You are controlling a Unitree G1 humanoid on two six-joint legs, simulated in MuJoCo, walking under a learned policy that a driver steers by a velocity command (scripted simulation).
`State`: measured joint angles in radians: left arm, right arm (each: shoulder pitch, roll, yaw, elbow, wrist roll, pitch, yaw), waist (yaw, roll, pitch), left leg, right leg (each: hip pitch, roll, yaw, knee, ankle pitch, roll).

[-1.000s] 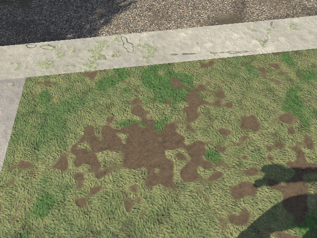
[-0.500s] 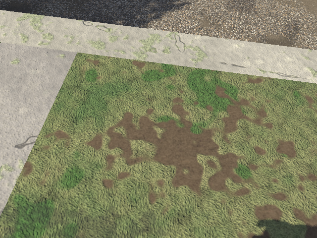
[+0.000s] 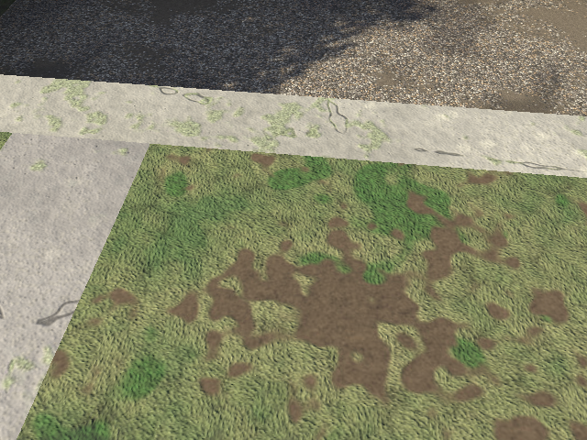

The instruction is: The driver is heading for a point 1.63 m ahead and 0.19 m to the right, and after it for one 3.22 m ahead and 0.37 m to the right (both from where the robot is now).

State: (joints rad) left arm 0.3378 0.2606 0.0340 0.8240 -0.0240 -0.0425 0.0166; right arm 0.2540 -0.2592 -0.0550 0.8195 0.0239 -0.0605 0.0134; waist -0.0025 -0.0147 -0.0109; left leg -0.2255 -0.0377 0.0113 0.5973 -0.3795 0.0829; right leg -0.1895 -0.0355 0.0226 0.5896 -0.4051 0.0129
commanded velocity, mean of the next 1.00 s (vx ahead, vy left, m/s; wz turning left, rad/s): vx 0.46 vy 0.00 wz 0.00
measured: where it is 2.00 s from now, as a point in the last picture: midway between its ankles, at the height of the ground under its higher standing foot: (313, 257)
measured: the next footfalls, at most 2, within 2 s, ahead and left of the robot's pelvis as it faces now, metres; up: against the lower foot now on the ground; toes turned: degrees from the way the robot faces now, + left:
right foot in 0.42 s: +0.37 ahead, -0.14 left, +0.00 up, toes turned -1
left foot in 0.98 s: +0.65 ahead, +0.10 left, +0.00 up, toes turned +1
